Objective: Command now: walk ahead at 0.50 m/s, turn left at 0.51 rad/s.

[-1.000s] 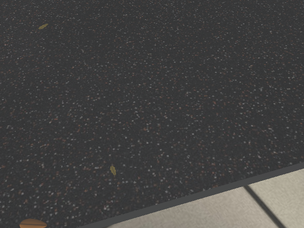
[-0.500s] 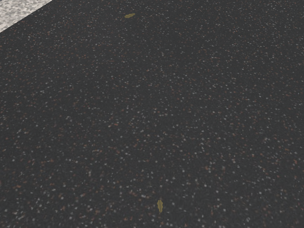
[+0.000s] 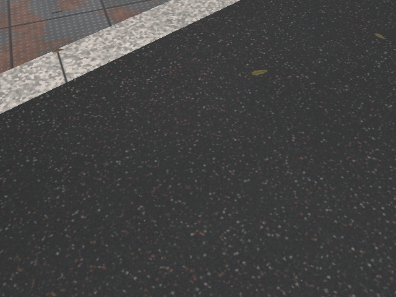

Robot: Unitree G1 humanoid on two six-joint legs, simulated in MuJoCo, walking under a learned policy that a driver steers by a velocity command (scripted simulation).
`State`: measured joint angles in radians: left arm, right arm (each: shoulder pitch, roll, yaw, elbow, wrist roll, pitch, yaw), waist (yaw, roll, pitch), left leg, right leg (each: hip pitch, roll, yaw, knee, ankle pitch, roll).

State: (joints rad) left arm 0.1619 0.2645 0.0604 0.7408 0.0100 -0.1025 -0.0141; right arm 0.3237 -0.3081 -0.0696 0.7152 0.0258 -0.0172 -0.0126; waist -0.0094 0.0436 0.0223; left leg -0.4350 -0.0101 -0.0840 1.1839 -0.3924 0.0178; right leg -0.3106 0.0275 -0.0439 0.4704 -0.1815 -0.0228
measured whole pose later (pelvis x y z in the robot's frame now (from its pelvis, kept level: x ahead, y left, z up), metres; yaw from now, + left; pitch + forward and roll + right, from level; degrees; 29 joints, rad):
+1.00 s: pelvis +0.55 +0.03 +0.00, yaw +5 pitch +2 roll +0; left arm 0.16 0.28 0.04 0.82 0.00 -0.08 -0.04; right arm 0.31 -0.30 -0.05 0.84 0.02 -0.07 0.00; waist 0.00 0.02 0.03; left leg -0.36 0.03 -0.04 1.14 -0.40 0.03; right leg -0.38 0.02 -0.05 0.51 -0.16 -0.06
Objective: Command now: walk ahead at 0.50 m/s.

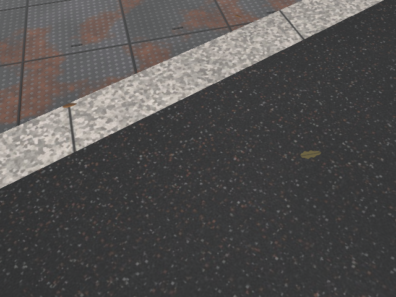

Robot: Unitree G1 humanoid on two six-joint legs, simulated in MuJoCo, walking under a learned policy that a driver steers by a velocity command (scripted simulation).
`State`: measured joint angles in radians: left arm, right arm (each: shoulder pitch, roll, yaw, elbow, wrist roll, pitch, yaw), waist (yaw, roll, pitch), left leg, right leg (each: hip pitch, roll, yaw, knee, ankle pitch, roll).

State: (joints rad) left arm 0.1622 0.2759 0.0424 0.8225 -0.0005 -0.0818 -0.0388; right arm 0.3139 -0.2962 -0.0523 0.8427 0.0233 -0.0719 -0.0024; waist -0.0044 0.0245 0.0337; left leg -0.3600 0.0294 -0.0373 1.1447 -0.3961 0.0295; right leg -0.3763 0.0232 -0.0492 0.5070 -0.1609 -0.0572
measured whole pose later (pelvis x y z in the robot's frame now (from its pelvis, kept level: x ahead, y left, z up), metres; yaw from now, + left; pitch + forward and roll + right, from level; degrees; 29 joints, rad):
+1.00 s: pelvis +0.53 -0.03 -0.01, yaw -20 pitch +1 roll +2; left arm 0.07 0.28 0.07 0.73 0.00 -0.03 -0.03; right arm 0.26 -0.29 -0.07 0.93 0.02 -0.06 0.00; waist -0.03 -0.01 0.08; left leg -0.18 0.06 0.08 1.05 -0.57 -0.04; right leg -0.47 0.01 -0.07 0.63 -0.17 -0.09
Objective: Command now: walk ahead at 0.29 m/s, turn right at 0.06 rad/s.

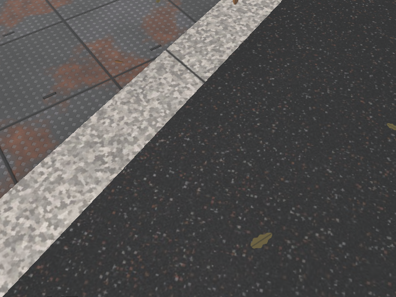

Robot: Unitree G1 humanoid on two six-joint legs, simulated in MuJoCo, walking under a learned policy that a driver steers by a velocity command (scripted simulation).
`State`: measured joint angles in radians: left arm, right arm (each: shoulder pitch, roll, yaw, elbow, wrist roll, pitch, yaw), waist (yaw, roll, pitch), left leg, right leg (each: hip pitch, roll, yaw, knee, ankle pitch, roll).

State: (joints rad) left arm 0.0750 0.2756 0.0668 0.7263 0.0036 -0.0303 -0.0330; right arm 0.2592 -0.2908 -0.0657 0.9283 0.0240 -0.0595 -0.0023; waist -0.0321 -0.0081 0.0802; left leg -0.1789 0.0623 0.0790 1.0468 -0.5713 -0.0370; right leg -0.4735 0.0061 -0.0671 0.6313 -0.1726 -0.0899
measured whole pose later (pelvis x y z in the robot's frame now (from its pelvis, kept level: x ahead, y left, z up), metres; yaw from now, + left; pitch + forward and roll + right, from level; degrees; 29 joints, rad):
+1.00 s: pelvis +0.18 +0.01 +0.02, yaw +32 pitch +2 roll +0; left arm 0.14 0.28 0.08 0.85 0.03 -0.01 0.02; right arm 0.11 -0.34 -0.09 0.72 0.02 0.04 -0.03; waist 0.00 0.05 0.04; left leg -0.48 -0.11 -0.15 0.94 -0.49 -0.01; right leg -0.27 0.01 0.02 0.49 -0.25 -0.01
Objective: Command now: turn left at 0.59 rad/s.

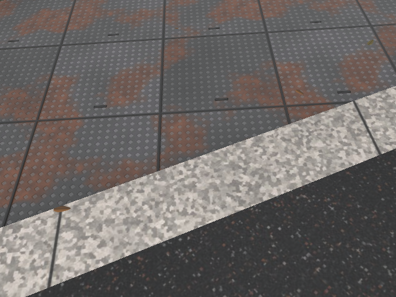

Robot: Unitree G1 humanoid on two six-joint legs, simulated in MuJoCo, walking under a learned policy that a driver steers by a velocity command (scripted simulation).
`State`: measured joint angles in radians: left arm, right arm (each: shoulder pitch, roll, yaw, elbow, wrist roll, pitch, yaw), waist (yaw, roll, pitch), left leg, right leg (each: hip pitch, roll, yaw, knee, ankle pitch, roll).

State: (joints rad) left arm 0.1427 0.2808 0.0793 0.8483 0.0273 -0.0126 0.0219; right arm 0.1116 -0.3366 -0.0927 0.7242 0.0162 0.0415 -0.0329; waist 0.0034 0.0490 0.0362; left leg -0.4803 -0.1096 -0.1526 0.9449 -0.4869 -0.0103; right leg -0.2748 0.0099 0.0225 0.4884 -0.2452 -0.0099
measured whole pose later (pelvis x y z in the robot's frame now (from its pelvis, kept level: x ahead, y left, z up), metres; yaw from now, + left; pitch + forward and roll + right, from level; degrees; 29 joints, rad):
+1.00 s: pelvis +0.14 +0.03 +0.01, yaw +14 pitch +1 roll +1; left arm 0.30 0.26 0.04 0.90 0.00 -0.09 -0.02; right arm 0.25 -0.31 -0.07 0.79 0.01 -0.07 0.01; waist 0.03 0.05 0.00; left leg -0.50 0.04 -0.01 1.04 -0.31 0.03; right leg -0.16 0.01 -0.03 0.38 -0.24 -0.04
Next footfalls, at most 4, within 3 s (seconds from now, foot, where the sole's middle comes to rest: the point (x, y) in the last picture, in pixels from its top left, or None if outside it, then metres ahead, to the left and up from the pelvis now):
0.32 left None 0.02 0.15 -0.77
0.84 right None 0.17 -0.06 -0.77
1.26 left None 0.35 0.22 -0.77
1.52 right None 0.34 -0.03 -0.77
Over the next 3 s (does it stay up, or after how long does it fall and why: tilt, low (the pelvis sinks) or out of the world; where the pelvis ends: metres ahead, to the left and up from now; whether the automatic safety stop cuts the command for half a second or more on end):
stays up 0.93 0.24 -0.03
